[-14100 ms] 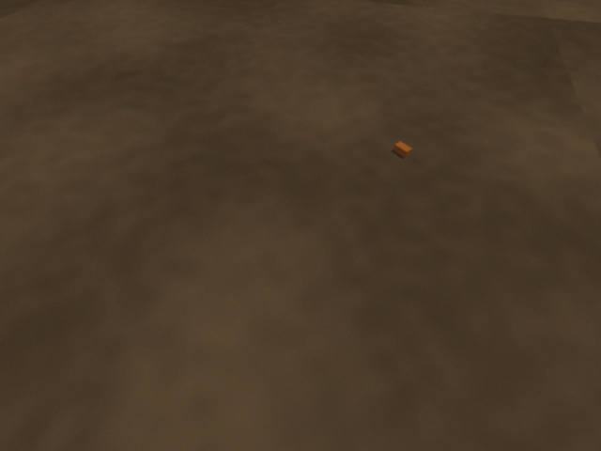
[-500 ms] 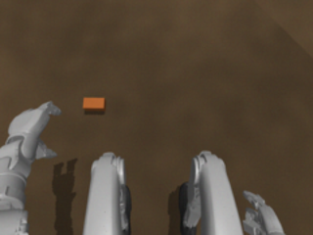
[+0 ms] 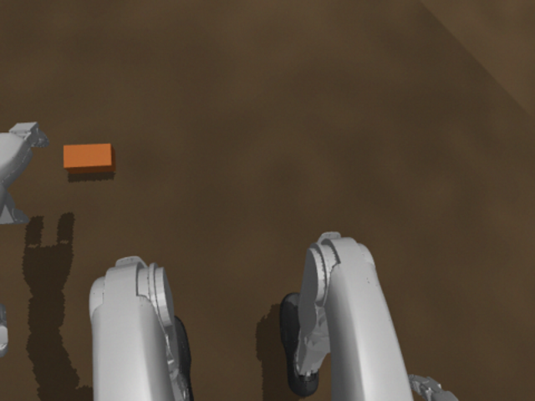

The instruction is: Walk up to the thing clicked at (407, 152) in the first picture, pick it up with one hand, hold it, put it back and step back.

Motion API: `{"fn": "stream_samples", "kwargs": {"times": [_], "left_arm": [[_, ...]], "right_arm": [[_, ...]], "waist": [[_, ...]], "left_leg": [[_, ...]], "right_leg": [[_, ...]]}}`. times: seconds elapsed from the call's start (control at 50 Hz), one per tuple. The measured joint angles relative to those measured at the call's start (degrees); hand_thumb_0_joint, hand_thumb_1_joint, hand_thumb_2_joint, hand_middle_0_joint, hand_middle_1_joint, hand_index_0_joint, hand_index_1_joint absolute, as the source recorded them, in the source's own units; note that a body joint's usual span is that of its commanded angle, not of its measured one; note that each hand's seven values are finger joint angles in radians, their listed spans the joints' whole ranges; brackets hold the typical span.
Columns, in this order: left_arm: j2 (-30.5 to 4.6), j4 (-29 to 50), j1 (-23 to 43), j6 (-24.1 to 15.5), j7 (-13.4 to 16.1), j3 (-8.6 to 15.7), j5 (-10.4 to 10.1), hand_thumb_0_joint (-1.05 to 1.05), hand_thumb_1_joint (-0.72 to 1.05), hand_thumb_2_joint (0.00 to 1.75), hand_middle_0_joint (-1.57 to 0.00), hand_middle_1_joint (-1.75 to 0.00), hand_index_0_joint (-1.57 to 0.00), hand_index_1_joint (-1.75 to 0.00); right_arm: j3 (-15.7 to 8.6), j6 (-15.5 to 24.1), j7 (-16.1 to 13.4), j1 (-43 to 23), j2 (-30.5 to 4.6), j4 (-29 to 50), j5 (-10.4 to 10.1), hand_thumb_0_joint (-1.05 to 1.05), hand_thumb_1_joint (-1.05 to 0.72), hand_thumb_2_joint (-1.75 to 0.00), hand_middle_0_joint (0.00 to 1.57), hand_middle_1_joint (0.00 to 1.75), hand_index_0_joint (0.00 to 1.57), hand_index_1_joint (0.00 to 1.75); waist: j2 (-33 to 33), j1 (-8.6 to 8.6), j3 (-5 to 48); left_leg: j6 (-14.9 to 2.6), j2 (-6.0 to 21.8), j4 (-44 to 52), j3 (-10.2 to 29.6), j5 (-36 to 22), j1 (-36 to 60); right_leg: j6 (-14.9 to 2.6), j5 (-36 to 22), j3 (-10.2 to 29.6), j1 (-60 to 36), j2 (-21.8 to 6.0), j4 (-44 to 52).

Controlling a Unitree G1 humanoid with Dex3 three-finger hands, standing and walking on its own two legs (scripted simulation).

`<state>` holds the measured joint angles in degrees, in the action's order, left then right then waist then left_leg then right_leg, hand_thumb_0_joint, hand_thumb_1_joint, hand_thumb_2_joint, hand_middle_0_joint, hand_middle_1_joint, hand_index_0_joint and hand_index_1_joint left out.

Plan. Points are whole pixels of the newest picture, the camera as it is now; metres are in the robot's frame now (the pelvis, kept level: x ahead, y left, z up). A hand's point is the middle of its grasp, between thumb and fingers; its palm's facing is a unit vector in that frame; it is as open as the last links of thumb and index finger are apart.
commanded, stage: rise first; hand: left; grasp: from above
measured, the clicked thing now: (90, 158) +0.55 +0.29 -0.34
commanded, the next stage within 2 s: none
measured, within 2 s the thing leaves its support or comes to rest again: neither
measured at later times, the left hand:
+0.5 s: hand (30, 173) +0.47 +0.34 -0.20, palm faces -0.48 -0.05 -0.88, open 12.9 cm
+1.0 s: hand (38, 166) +0.49 +0.34 -0.22, palm faces -0.47 -0.05 -0.88, open 13.4 cm
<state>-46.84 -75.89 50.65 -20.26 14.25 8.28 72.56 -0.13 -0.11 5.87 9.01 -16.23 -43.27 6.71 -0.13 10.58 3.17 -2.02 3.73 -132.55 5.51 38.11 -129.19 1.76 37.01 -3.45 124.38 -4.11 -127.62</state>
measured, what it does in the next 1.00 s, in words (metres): stands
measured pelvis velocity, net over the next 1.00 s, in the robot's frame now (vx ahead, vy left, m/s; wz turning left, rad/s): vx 0.01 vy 0.00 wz -0.07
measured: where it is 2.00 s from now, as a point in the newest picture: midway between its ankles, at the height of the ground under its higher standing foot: (240, 374)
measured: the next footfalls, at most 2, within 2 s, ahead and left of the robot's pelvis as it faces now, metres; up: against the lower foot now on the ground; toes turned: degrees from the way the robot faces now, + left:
none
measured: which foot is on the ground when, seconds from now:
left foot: down 0.00-1.00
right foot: down 0.00-1.00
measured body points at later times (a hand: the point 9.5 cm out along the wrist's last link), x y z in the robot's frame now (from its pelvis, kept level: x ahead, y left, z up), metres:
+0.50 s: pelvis +0.01 +0.00 -0.03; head +0.27 +0.08 +0.33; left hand +0.49 +0.34 -0.15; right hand +0.06 -0.28 -0.13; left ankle +0.08 +0.12 -0.32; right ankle +0.11 -0.14 -0.32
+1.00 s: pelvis +0.01 +0.00 -0.04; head +0.28 +0.08 +0.31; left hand +0.51 +0.34 -0.17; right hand +0.05 -0.28 -0.13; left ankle +0.08 +0.12 -0.32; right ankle +0.11 -0.14 -0.32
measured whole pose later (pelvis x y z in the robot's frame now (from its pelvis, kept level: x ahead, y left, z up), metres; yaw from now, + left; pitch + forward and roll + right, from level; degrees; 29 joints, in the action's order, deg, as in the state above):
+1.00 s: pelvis +0.01 +0.00 -0.04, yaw -4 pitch +33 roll -11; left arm -55.6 -84.0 58.9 -20.0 18.9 9.6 76.6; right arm 6.7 -0.4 8.6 7.4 -16.6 -40.5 11.2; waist -2.3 14.8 -2.4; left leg -2.0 3.6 -142.0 9.4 40.4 -136.4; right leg 2.6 38.2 -5.7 129.9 -2.9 -134.6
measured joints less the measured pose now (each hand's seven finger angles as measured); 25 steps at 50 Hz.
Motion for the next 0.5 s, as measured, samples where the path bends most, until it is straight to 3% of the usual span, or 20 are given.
{"fn": "stream_samples", "kwargs": {"times": [0.18, 0.3, 0.5], "left_arm": [[-3.06, -4.35, 3.87, -1.90, 2.82, 0.83, 4.17, 0.00, -0.27, 0.79, -0.29, -0.77, -0.29, -0.76], [-4.46, -6.43, 5.92, -1.01, 4.15, 1.25, 4.75, 0.00, -0.27, 0.79, -0.29, -0.78, -0.29, -0.77], [-5.78, -6.04, 6.37, 0.39, 3.41, 1.01, 4.03, 0.00, -0.28, 0.79, -0.27, -0.82, -0.27, -0.81]], "right_arm": [[1.87, -0.76, 0.53, -2.06, 0.54, 0.04, 2.28, 0.00, -0.91, -0.90, 0.21, 0.30, 0.21, 0.30], [2.86, -0.47, 1.05, -2.88, 0.67, 0.41, 3.41, 0.00, -0.91, -0.90, 0.21, 0.30, 0.21, 0.30], [4.08, -0.51, 1.79, -2.54, 0.26, 1.63, 4.11, 0.00, -0.92, -0.90, 0.20, 0.30, 0.21, 0.30]], "waist": [[-0.82, 1.11, -1.64], [-1.32, 1.71, -2.62], [-1.85, 2.73, -3.80]], "left_leg": [[0.14, 0.03, -3.56, 1.12, 0.74, -2.74], [0.13, 0.05, -5.34, 1.79, 1.34, -4.08], [-0.04, -0.03, -7.09, 2.42, 1.91, -5.33]], "right_leg": [[0.10, 0.48, -0.55, 2.43, 0.34, -3.06], [0.24, 0.86, -0.92, 3.50, 0.56, -4.40], [0.56, 1.24, -1.28, 4.23, 0.76, -5.54]]}}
